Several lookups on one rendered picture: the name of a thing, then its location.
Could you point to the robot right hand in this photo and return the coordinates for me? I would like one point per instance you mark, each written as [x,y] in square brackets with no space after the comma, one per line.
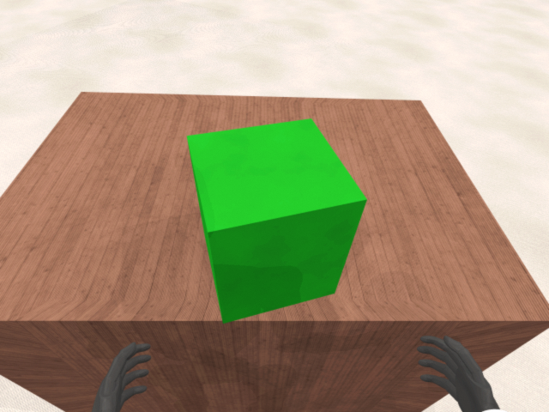
[465,380]

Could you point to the pedestal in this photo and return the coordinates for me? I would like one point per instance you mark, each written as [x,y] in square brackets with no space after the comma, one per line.
[102,245]

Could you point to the robot left hand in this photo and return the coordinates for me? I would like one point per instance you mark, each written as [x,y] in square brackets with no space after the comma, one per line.
[111,394]

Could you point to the carton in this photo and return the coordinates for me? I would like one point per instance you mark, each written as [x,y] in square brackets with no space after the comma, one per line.
[279,213]

